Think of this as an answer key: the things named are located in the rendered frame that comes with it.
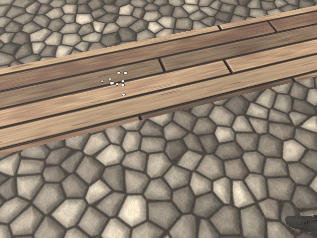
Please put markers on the robot right hand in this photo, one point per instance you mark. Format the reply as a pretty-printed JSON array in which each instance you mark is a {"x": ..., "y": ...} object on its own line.
[{"x": 303, "y": 222}]

